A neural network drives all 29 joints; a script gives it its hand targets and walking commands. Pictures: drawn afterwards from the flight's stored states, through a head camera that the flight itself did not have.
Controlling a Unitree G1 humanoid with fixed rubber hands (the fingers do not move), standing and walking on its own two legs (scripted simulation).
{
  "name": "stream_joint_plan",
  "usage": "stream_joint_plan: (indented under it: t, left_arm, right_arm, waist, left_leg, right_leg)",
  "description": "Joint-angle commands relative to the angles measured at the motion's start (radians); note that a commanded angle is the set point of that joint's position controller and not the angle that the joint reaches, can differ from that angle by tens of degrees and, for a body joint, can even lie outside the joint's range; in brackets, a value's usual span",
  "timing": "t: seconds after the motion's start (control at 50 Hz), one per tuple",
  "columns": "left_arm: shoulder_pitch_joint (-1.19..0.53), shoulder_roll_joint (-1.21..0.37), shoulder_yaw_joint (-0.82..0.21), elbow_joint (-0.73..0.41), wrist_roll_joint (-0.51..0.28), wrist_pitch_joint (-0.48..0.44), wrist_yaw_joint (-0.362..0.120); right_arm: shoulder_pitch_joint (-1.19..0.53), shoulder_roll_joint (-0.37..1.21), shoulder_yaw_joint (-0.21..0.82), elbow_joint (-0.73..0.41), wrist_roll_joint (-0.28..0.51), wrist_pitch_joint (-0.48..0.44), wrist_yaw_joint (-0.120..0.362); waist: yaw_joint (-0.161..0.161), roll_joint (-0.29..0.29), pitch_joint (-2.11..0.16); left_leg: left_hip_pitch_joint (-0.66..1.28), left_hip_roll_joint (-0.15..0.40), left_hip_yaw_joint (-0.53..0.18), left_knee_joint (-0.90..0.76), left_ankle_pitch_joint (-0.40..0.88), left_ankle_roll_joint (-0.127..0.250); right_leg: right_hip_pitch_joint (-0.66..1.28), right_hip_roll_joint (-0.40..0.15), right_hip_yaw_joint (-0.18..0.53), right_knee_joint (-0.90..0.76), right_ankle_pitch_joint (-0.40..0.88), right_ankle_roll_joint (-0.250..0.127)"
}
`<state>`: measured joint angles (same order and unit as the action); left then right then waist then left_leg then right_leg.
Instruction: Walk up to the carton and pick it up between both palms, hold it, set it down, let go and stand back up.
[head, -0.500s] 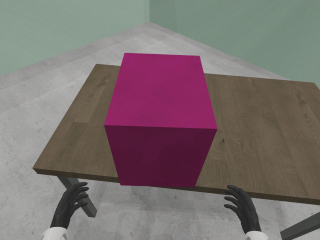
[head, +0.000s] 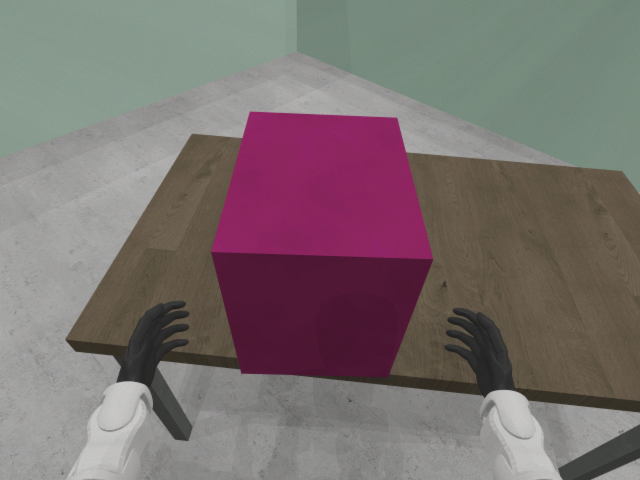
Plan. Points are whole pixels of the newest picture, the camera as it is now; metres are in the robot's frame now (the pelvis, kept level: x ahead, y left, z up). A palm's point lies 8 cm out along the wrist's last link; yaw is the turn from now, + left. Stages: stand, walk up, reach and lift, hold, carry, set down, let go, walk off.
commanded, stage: reach and lift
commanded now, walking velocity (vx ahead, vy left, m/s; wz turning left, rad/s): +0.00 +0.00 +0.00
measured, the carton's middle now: (319, 245) +0.47 +0.01 +0.01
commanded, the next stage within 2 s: none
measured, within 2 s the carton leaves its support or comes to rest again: neither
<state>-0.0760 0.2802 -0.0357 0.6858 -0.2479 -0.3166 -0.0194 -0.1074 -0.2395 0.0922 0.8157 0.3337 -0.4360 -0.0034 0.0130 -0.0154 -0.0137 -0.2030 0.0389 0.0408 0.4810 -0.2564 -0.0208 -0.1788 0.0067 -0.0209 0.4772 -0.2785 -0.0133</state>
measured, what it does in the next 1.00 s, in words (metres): stands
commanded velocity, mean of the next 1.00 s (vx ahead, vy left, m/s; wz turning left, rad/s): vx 0.00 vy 0.00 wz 0.00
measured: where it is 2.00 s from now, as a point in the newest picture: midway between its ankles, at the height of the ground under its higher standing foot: outside the picture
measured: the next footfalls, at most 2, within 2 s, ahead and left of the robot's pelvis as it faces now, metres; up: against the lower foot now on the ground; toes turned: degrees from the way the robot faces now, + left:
none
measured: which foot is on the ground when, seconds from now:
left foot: down 0.00-1.00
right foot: down 0.00-1.00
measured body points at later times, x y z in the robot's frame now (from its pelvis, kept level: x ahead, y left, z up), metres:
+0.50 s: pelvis +0.00 +0.00 +0.01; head -0.01 +0.01 +0.46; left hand +0.34 +0.23 +0.08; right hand +0.34 -0.22 +0.07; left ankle +0.00 +0.13 -0.74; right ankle -0.01 -0.11 -0.74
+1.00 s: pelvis +0.00 +0.00 +0.01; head +0.01 +0.01 +0.46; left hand +0.40 +0.23 +0.14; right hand +0.40 -0.23 +0.13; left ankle +0.00 +0.13 -0.74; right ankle -0.01 -0.11 -0.74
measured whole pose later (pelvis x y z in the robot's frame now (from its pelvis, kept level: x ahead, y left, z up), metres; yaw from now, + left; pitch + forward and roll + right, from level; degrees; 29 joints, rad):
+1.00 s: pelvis +0.00 +0.00 +0.01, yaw -1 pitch +2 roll +0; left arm -0.61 0.36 0.11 0.55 -0.21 0.35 -0.02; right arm -0.64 -0.38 0.05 0.71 0.43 0.16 -0.06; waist 0.00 -0.01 -0.03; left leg -0.20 0.05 0.04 0.33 -0.17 -0.02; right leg -0.16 0.03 0.00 0.30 -0.17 -0.02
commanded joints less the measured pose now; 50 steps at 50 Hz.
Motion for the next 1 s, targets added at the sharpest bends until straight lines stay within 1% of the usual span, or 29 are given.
stream_joint_plan:
  t: [0.0,0.08,0.12,0.2,0.26,0.3,0.34,0.4,0.48,0.54,0.6,0.62,0.66,0.68,0.7,0.72,0.76,0.8,0.82,0.84,0.88,0.9,0.92,0.96,0.98]
  left_arm:
    - [-0.220,0.103,0.038,-0.120,-0.001,0.028,-0.001]
    - [-0.270,0.110,0.059,-0.160,0.014,0.097,0.002]
    - [-0.302,0.113,0.070,-0.193,0.022,0.133,0.004]
    - [-0.340,0.112,0.093,-0.218,0.034,0.215,0.000]
    - [-0.402,0.118,0.107,-0.259,0.036,0.275,-0.003]
    - [-0.452,0.126,0.114,-0.278,0.035,0.315,-0.004]
    - [-0.482,0.131,0.118,-0.307,0.030,0.349,0.000]
    - [-0.511,0.130,0.131,-0.307,0.032,0.399,-0.002]
    - [-0.550,0.142,0.160,-0.335,0.047,0.446,-0.006]
    - [-0.570,0.143,0.171,-0.305,0.048,0.484,-0.013]
    - [-0.617,0.153,0.173,-0.333,0.045,0.504,-0.012]
    - [-0.650,0.162,0.178,-0.341,0.043,0.511,-0.011]
    - [-0.682,0.170,0.174,-0.350,0.039,0.529,-0.007]
    - [-0.699,0.174,0.179,-0.342,0.041,0.544,-0.005]
    - [-0.707,0.180,0.181,-0.352,0.040,0.552,-0.002]
    - [-0.742,0.186,0.178,-0.361,0.036,0.563,0.002]
    - [-0.743,0.187,0.181,-0.340,0.039,0.585,0.004]
    - [-0.773,0.188,0.182,-0.334,0.037,0.605,0.004]
    - [-0.778,0.192,0.180,-0.315,0.040,0.614,0.002]
    - [-0.795,0.199,0.185,-0.314,0.039,0.619,0.002]
    - [-0.820,0.207,0.187,-0.285,0.043,0.629,0.002]
    - [-0.830,0.211,0.189,-0.282,0.045,0.635,0.002]
    - [-0.854,0.216,0.188,-0.280,0.043,0.638,0.003]
    - [-0.892,0.229,0.183,-0.269,0.042,0.643,0.005]
    - [-0.918,0.241,0.184,-0.250,0.039,0.646,0.006]
  right_arm:
    - [-0.210,-0.118,-0.028,-0.126,0.013,0.034,-0.005]
    - [-0.250,-0.122,-0.040,-0.177,0.011,0.108,-0.012]
    - [-0.275,-0.125,-0.045,-0.204,0.020,0.141,-0.017]
    - [-0.304,-0.132,-0.060,-0.229,0.010,0.214,-0.035]
    - [-0.362,-0.146,-0.078,-0.258,0.010,0.259,-0.048]
    - [-0.409,-0.157,-0.090,-0.288,0.009,0.293,-0.052]
    - [-0.433,-0.164,-0.100,-0.313,0.010,0.325,-0.056]
    - [-0.458,-0.165,-0.096,-0.316,0.015,0.369,-0.060]
    - [-0.505,-0.193,-0.102,-0.335,0.029,0.403,-0.066]
    - [-0.538,-0.201,-0.093,-0.320,0.034,0.432,-0.072]
    - [-0.575,-0.217,-0.097,-0.341,0.044,0.451,-0.073]
    - [-0.609,-0.223,-0.099,-0.350,0.047,0.457,-0.073]
    - [-0.638,-0.235,-0.100,-0.341,0.054,0.475,-0.070]
    - [-0.658,-0.242,-0.102,-0.333,0.058,0.486,-0.068]
    - [-0.670,-0.248,-0.101,-0.334,0.061,0.493,-0.068]
    - [-0.707,-0.263,-0.110,-0.340,0.062,0.500,-0.066]
    - [-0.720,-0.266,-0.104,-0.317,0.070,0.518,-0.064]
    - [-0.750,-0.277,-0.104,-0.303,0.077,0.531,-0.063]
    - [-0.754,-0.278,-0.097,-0.275,0.081,0.540,-0.061]
    - [-0.771,-0.283,-0.095,-0.276,0.085,0.544,-0.061]
    - [-0.800,-0.287,-0.096,-0.254,0.087,0.558,-0.059]
    - [-0.815,-0.296,-0.093,-0.244,0.089,0.563,-0.059]
    - [-0.836,-0.298,-0.095,-0.239,0.094,0.566,-0.058]
    - [-0.873,-0.305,-0.091,-0.230,0.102,0.575,-0.055]
    - [-0.903,-0.310,-0.092,-0.227,0.100,0.579,-0.055]
  waist:
    - [0.001,0.020,-0.164]
    - [0.008,0.009,-0.182]
    - [0.007,0.023,-0.201]
    - [0.001,0.018,-0.185]
    - [0.002,0.022,-0.198]
    - [-0.001,0.028,-0.207]
    - [0.001,0.031,-0.217]
    - [0.004,0.021,-0.230]
    - [0.008,0.024,-0.274]
    - [0.003,0.010,-0.260]
    - [-0.004,0.018,-0.301]
    - [-0.003,0.013,-0.317]
    - [-0.004,0.030,-0.331]
    - [-0.005,0.030,-0.338]
    - [0.002,0.030,-0.348]
    - [-0.006,0.032,-0.364]
    - [-0.006,0.019,-0.382]
    - [-0.008,0.018,-0.383]
    - [-0.010,0.020,-0.379]
    - [-0.008,0.019,-0.384]
    - [-0.010,0.014,-0.381]
    - [-0.005,0.011,-0.384]
    - [-0.010,0.009,-0.401]
    - [-0.008,0.022,-0.412]
    - [-0.007,0.017,-0.418]
  left_leg:
    - [0.182,-0.043,-0.016,-0.049,0.293,-0.020]
    - [0.207,-0.043,-0.010,-0.081,0.309,-0.014]
    - [0.228,-0.040,-0.010,-0.090,0.326,-0.015]
    - [0.242,-0.042,-0.006,-0.110,0.327,-0.012]
    - [0.256,-0.042,-0.003,-0.113,0.344,-0.014]
    - [0.255,-0.040,-0.001,-0.125,0.314,-0.012]
    - [0.259,-0.041,0.004,-0.130,0.312,-0.011]
    - [0.262,-0.042,0.004,-0.128,0.334,-0.007]
    - [0.286,-0.042,0.005,-0.121,0.386,-0.011]
    - [0.272,-0.044,0.004,-0.123,0.376,-0.003]
    - [0.281,-0.042,0.004,-0.118,0.394,-0.004]
    - [0.281,-0.042,0.004,-0.117,0.397,-0.003]
    - [0.284,-0.041,0.004,-0.112,0.407,-0.005]
    - [0.279,-0.040,0.003,-0.112,0.408,-0.004]
    - [0.278,-0.041,0.003,-0.113,0.405,-0.005]
    - [0.283,-0.037,0.002,-0.112,0.409,-0.009]
    - [0.288,-0.036,0.000,-0.107,0.425,-0.006]
    - [0.287,-0.037,-0.001,-0.105,0.437,-0.007]
    - [0.287,-0.039,-0.003,-0.103,0.440,-0.007]
    - [0.286,-0.038,-0.002,-0.104,0.440,-0.005]
    - [0.268,-0.040,-0.002,-0.108,0.432,-0.003]
    - [0.266,-0.040,-0.004,-0.107,0.436,-0.003]
    - [0.271,-0.039,-0.003,-0.104,0.435,-0.002]
    - [0.259,-0.041,-0.003,-0.106,0.432,-0.001]
    - [0.248,-0.041,-0.002,-0.105,0.417,0.003]
  right_leg:
    - [-0.061,0.017,0.023,-0.129,0.169,0.005]
    - [-0.033,0.015,0.027,-0.157,0.192,0.009]
    - [-0.027,0.014,0.028,-0.169,0.201,0.007]
    - [-0.013,0.016,0.026,-0.191,0.204,0.010]
    - [-0.002,0.020,0.022,-0.199,0.215,0.010]
    - [-0.002,0.023,0.018,-0.207,0.179,0.007]
    - [-0.006,0.023,0.017,-0.207,0.179,0.010]
    - [-0.003,0.025,0.014,-0.209,0.207,0.016]
    - [0.014,0.033,0.013,-0.209,0.262,0.022]
    - [0.021,0.034,0.013,-0.212,0.271,0.027]
    - [0.026,0.033,0.014,-0.211,0.299,0.032]
    - [0.022,0.035,0.012,-0.208,0.304,0.033]
    - [0.011,0.036,0.012,-0.206,0.307,0.030]
    - [0.013,0.037,0.010,-0.206,0.310,0.031]
    - [0.017,0.038,0.009,-0.205,0.311,0.030]
    - [0.013,0.041,0.004,-0.205,0.314,0.031]
    - [0.017,0.043,0.006,-0.202,0.343,0.035]
    - [0.023,0.042,0.007,-0.201,0.364,0.039]
    - [0.019,0.042,0.006,-0.201,0.373,0.040]
    - [0.024,0.042,0.008,-0.201,0.384,0.042]
    - [0.033,0.042,0.009,-0.201,0.389,0.044]
    - [0.033,0.042,0.007,-0.200,0.395,0.044]
    - [0.039,0.043,0.008,-0.200,0.402,0.045]
    - [0.035,0.041,0.007,-0.197,0.409,0.048]
    - [0.035,0.040,0.008,-0.196,0.404,0.049]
